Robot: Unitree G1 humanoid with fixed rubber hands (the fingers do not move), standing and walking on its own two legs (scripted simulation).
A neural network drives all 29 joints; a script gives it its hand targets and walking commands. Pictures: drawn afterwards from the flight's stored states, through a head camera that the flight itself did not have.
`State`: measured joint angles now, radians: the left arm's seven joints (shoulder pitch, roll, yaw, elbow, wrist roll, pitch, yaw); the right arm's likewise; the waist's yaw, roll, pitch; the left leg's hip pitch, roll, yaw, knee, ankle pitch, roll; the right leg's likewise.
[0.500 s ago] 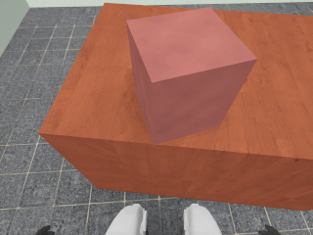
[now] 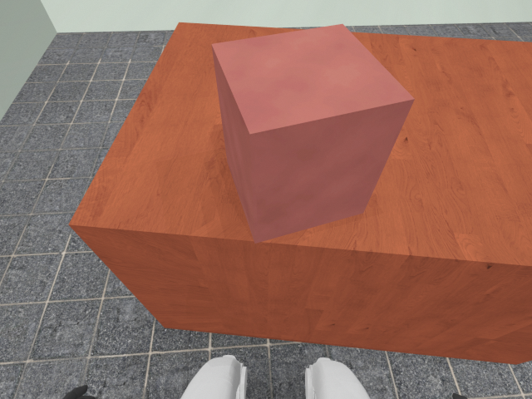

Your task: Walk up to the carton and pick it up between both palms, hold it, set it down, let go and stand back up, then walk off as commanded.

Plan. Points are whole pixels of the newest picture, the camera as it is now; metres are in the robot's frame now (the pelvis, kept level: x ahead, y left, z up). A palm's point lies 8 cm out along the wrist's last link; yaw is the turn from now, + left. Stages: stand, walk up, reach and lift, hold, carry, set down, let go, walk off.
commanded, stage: walk up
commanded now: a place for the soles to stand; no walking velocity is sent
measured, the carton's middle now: (296, 138) +0.48 -0.02 +0.10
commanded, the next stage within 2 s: reach and lift in 0.26 s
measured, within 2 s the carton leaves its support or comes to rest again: neither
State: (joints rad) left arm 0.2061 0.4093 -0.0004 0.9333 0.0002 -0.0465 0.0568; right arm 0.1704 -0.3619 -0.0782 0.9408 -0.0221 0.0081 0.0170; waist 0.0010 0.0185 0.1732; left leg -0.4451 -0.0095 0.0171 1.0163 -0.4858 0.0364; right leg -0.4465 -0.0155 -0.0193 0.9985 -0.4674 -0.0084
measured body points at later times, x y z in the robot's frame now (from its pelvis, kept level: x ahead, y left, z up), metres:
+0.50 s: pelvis -0.01 +0.00 +0.00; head +0.05 +0.01 +0.44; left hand +0.15 +0.28 -0.11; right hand +0.11 -0.31 -0.12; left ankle +0.04 +0.10 -0.68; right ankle +0.05 -0.13 -0.68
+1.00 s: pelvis -0.02 -0.01 +0.03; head +0.01 +0.00 +0.48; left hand +0.18 +0.22 -0.04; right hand +0.15 -0.31 -0.04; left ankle +0.04 +0.10 -0.68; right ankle +0.05 -0.13 -0.68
